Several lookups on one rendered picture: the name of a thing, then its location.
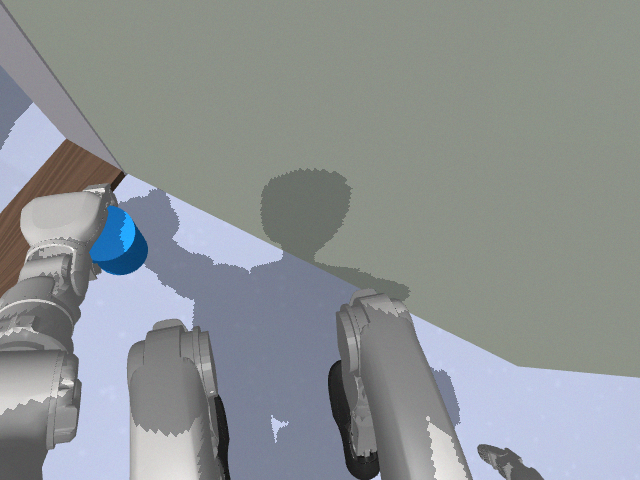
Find left robot arm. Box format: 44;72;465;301
0;239;91;480

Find right robot foot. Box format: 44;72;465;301
328;360;380;480

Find right robot hand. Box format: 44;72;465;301
477;444;544;480

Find left robot hand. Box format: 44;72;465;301
20;183;118;281

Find left robot foot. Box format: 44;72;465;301
214;394;231;480

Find mug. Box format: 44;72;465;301
89;205;148;275

